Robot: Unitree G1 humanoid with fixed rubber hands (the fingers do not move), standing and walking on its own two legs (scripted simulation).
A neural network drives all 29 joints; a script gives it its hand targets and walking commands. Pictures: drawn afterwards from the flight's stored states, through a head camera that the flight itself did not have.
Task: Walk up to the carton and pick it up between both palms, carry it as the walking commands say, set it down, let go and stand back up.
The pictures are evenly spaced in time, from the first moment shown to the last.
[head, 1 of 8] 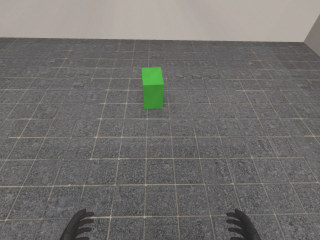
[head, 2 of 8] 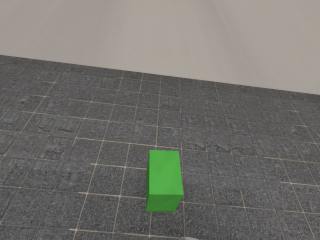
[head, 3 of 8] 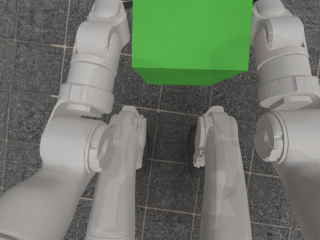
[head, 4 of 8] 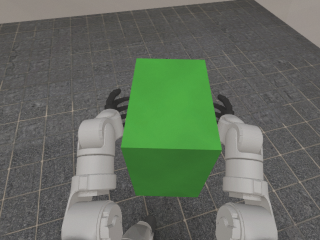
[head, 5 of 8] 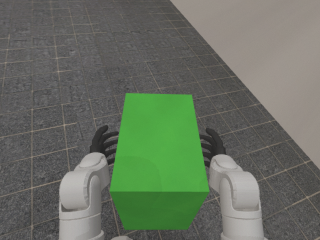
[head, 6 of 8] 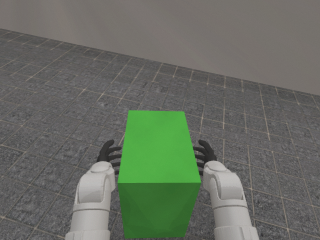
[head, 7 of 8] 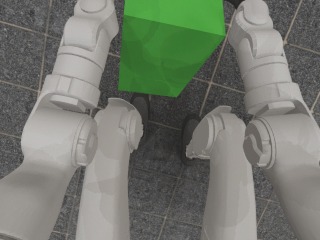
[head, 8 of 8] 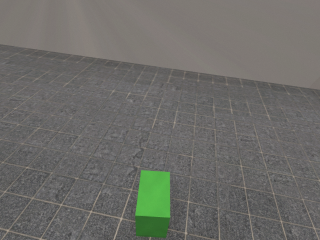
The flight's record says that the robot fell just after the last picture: no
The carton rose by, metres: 0.69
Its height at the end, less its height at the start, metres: -0.01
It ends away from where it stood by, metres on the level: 4.64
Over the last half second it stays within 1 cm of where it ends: yes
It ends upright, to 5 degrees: no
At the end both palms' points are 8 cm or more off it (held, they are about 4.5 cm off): yes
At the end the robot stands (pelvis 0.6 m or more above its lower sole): yes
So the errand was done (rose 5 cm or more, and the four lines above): no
